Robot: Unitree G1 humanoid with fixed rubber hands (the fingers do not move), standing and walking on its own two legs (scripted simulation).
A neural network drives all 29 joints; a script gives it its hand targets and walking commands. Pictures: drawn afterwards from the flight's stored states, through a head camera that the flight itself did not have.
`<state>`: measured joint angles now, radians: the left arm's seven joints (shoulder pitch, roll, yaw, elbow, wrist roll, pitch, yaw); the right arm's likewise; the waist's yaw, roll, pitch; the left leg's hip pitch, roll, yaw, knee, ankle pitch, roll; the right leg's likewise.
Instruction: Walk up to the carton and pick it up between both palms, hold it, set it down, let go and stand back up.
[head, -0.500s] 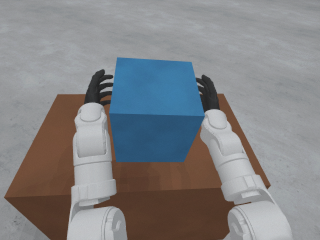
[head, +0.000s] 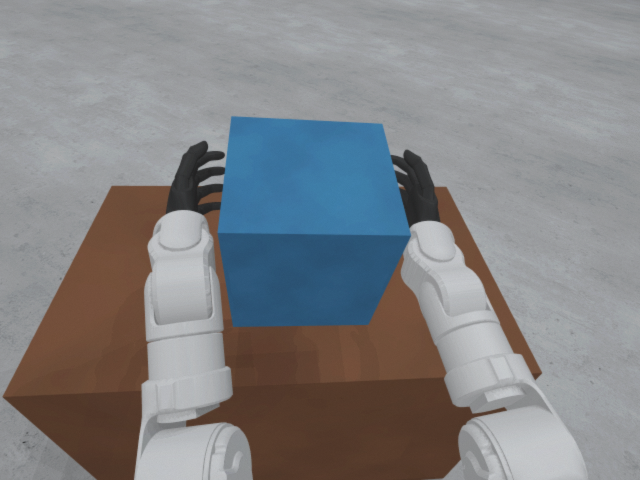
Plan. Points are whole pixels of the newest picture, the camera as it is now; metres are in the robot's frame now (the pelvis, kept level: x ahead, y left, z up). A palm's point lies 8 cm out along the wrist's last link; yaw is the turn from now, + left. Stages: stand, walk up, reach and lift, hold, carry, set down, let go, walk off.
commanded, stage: hold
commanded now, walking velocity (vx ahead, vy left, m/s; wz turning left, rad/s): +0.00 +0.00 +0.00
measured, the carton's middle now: (305, 228) +0.37 +0.01 +0.14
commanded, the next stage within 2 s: none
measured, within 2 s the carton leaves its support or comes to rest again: neither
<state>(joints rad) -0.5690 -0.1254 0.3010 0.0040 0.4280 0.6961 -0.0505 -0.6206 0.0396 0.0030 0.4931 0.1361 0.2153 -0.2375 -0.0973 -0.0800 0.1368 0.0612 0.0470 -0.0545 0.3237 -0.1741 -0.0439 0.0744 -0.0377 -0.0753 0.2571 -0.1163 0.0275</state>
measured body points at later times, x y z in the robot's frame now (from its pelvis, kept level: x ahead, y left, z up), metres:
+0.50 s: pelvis +0.00 +0.00 +0.00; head -0.03 +0.03 +0.45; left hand +0.37 +0.14 +0.19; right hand +0.36 -0.13 +0.17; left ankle +0.02 +0.15 -0.75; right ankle +0.03 -0.14 -0.75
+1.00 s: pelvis +0.00 +0.00 +0.00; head -0.03 +0.03 +0.45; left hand +0.37 +0.14 +0.18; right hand +0.37 -0.13 +0.17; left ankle +0.02 +0.15 -0.75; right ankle +0.03 -0.14 -0.75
